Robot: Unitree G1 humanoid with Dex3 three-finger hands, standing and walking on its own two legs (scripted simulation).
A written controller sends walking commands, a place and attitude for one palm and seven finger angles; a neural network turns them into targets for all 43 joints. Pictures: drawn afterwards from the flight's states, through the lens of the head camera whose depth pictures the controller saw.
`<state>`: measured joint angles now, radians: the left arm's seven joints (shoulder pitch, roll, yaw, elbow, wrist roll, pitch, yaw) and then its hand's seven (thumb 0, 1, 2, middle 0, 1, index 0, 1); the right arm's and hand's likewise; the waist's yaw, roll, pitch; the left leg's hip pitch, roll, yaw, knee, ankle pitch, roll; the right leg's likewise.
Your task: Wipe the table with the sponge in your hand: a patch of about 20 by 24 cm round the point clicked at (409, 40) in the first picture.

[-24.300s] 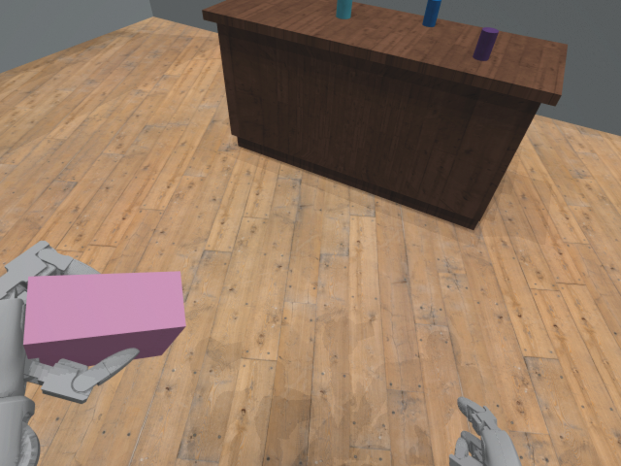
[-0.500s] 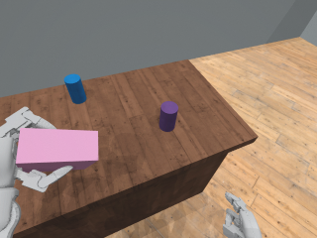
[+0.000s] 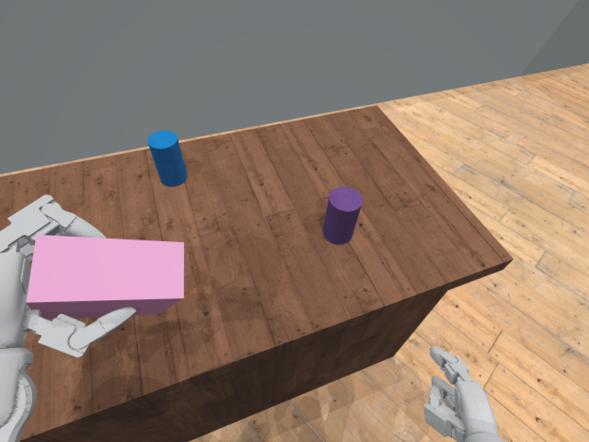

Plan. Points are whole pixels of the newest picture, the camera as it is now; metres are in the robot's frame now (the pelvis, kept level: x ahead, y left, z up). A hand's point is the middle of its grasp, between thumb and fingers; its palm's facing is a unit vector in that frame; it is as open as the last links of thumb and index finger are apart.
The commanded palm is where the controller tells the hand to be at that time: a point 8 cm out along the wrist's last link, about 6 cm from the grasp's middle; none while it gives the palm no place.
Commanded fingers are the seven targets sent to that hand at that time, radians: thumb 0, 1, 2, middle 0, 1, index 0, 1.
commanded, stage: come to a stop and stand still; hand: left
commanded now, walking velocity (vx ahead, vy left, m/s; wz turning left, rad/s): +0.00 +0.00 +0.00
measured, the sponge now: (130, 281) +0.24 +0.21 +0.14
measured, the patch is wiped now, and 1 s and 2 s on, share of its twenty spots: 0.00 0.00 0.00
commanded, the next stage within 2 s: look again from close up in 0.56 s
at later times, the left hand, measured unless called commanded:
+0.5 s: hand (60, 292) +0.21 +0.25 +0.16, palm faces +0.30 -0.87 -0.40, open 9.9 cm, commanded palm +0.15 +0.30 +0.17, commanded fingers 0.00 0.10 1.30 -1.20 -1.60 -1.20 -1.60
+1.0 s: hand (47, 299) +0.20 +0.26 +0.16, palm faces +0.30 -0.87 -0.39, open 9.9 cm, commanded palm +0.15 +0.30 +0.17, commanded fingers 0.00 0.10 1.30 -1.20 -1.60 -1.20 -1.60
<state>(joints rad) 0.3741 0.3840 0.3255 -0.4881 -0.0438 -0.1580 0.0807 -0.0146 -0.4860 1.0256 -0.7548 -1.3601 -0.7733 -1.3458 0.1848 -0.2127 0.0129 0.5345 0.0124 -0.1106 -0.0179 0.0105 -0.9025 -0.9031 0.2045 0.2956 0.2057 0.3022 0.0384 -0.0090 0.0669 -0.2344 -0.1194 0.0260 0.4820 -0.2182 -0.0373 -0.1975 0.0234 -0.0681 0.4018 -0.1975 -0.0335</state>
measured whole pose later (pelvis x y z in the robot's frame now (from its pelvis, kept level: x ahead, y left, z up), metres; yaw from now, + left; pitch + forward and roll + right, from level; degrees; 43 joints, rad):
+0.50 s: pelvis -0.03 +0.03 -0.03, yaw -5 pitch -2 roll +0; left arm 0.40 0.42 0.40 -0.59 -0.03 -0.20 0.10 -0.01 -0.49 1.03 -0.75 -1.36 -0.77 -1.35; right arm 0.19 -0.17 -0.02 0.60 0.02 -0.11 -0.01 0.01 -0.90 -0.90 0.20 0.30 0.21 0.30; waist 0.02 -0.09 0.10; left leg -0.38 -0.03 -0.12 0.69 -0.28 -0.05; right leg -0.36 -0.01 0.01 0.76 -0.42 -0.01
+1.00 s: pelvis -0.02 +0.03 +0.00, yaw -3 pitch -1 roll -1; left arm 0.44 0.37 0.34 -0.48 -0.03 -0.18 0.09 -0.01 -0.49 1.03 -0.75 -1.36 -0.77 -1.35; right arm 0.19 -0.20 0.02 0.57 0.02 -0.14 -0.02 0.01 -0.90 -0.90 0.20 0.30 0.21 0.30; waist 0.01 -0.02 0.03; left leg -0.25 0.01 -0.07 0.49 -0.23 -0.01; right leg -0.22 0.01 -0.02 0.42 -0.20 0.00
